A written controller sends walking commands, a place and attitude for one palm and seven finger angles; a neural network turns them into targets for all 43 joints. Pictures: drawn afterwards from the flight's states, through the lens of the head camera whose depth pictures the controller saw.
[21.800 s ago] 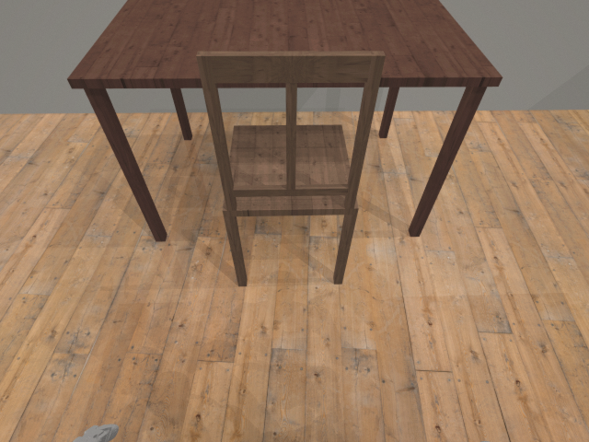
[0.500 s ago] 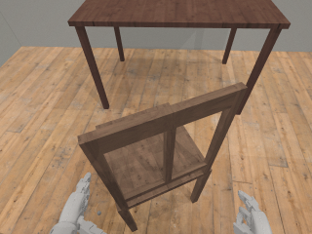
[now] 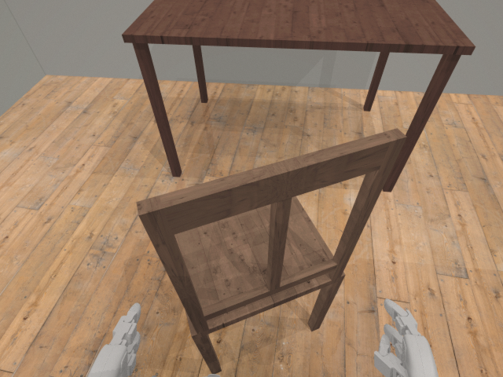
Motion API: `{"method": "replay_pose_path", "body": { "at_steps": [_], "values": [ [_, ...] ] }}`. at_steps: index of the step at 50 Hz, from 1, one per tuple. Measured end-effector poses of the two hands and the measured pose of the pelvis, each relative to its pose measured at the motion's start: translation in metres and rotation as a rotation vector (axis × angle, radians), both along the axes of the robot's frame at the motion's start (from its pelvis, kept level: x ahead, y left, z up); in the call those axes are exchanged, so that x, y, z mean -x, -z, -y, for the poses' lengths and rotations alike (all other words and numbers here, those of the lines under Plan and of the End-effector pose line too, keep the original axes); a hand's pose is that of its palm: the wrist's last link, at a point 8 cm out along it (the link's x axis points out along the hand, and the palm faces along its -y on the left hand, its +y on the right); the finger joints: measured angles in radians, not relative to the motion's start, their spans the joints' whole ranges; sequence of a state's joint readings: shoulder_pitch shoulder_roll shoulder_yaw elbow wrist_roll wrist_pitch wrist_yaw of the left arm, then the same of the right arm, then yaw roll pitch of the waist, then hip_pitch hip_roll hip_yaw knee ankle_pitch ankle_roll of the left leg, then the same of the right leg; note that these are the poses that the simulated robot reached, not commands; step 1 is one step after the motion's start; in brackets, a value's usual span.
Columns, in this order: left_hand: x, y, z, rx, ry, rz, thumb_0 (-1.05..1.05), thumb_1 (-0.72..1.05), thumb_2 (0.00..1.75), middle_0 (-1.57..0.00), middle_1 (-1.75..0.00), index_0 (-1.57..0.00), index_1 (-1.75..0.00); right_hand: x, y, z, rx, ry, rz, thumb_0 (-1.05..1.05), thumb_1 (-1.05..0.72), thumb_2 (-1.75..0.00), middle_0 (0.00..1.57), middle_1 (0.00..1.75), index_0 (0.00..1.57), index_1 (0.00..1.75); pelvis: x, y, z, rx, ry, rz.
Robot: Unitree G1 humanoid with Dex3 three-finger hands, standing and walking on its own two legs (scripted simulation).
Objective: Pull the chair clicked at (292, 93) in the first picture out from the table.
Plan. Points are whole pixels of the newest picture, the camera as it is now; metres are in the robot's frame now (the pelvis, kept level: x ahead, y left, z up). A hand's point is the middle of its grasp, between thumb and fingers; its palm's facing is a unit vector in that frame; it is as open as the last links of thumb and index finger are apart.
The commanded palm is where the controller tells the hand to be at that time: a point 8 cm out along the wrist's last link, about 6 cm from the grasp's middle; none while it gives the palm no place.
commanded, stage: draw the hand back to the body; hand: left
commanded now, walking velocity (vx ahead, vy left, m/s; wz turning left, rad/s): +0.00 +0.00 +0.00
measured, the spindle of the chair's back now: (276, 249) +0.35 -0.02 -0.03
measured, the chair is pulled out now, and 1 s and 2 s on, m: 0.60 0.60 0.60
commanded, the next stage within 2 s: step back with the hand held close in 1.52 s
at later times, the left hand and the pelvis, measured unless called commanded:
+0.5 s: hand (101, 335) +0.16 +0.19 +0.10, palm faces +0.07 -0.98 -0.20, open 17.2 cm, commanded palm +0.13 +0.24 +0.11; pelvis -0.01 -0.01 +0.00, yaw -1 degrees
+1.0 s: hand (34, 250) +0.22 +0.26 +0.18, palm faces +0.37 -0.82 -0.43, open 11.4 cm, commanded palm +0.18 +0.30 +0.20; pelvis +0.04 +0.01 +0.05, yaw -2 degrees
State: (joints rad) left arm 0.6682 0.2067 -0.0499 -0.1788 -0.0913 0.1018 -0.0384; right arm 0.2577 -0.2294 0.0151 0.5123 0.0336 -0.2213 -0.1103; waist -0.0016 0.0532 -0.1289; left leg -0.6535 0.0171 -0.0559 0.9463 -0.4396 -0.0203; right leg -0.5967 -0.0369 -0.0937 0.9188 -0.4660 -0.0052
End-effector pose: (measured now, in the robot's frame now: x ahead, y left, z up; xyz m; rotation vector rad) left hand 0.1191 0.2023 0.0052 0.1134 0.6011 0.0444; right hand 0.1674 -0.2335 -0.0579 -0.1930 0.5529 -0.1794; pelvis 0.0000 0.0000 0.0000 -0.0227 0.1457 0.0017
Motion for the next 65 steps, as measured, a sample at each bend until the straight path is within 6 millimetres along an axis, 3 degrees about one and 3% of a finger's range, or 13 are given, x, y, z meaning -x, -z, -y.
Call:
{"method": "replay_pose_path", "body": {
  "at_steps": [11,18,23,25,29,36,49,60,65],
  "values": [
    [-0.027,-0.062,-0.008,0.048,0.072,0.533,-0.01,-0.54,0.21,-0.01,0.00,0.00,0.00,0.011,0.020,-0.001,-0.033,-0.012,0.006,0.01,-0.90,-0.90,0.20,0.30,0.20,0.30,0.013,0.014,0.004,0.007,0.005,0.000],
    [-0.023,-0.068,-0.015,0.046,0.122,0.480,-0.01,-0.54,0.21,-0.01,0.00,0.00,0.00,0.018,0.020,0.001,-0.068,0.027,0.008,0.01,-0.90,-0.90,0.20,0.30,0.20,0.30,0.015,0.011,0.005,0.003,0.016,0.031],
    [-0.017,-0.093,-0.032,0.011,0.053,0.526,-0.02,-0.51,0.22,-0.01,-0.01,-0.01,-0.01,0.016,0.008,0.003,-0.056,0.036,0.033,0.01,-0.91,-0.90,0.20,0.30,0.20,0.30,0.011,0.003,0.006,0.008,0.013,0.063],
    [-0.018,-0.103,-0.039,-0.098,0.019,0.516,-0.01,-0.48,0.24,-0.02,-0.02,-0.01,-0.02,0.013,0.004,0.003,-0.035,0.028,0.019,0.01,-0.91,-0.90,0.20,0.30,0.20,0.30,0.009,-0.002,0.006,0.009,0.018,0.083],
    [-0.020,-0.118,-0.050,-0.247,-0.075,0.479,-0.01,-0.38,0.28,-0.03,-0.04,-0.03,-0.04,0.007,-0.006,0.001,-0.015,0.020,-0.007,0.01,-0.91,-0.90,0.20,0.30,0.20,0.30,0.003,-0.014,0.003,0.011,0.019,0.117],
    [-0.028,-0.135,-0.066,-0.345,-0.138,0.453,-0.01,-0.16,0.39,-0.06,-0.08,-0.06,-0.08,-0.009,-0.020,-0.012,-0.001,-0.010,-0.041,0.01,-0.91,-0.90,0.20,0.30,0.20,0.30,-0.009,-0.031,-0.005,0.003,0.022,0.155],
    [-0.063,-0.192,-0.090,-0.450,-0.184,0.604,0.00,0.30,0.61,-0.13,-0.18,-0.13,-0.18,-0.048,-0.032,-0.038,-0.035,-0.086,-0.059,0.01,-0.90,-0.90,0.20,0.30,0.20,0.30,-0.037,-0.048,-0.015,-0.010,0.035,0.194],
    [-0.080,-0.235,-0.101,-0.521,-0.214,0.732,0.01,0.69,0.80,-0.19,-0.26,-0.18,-0.26,-0.054,-0.033,-0.028,-0.029,-0.094,-0.108,0.01,-0.91,-0.90,0.20,0.30,0.20,0.30,-0.044,-0.053,-0.011,-0.011,0.042,0.208],
    [-0.081,-0.226,-0.099,-0.496,-0.226,0.700,0.01,0.81,0.86,-0.20,-0.28,-0.20,-0.29,-0.046,-0.030,-0.018,-0.033,-0.067,-0.143,0.01,-0.91,-0.90,0.20,0.30,0.20,0.30,-0.040,-0.054,-0.007,-0.011,0.046,0.212]
  ]
}}
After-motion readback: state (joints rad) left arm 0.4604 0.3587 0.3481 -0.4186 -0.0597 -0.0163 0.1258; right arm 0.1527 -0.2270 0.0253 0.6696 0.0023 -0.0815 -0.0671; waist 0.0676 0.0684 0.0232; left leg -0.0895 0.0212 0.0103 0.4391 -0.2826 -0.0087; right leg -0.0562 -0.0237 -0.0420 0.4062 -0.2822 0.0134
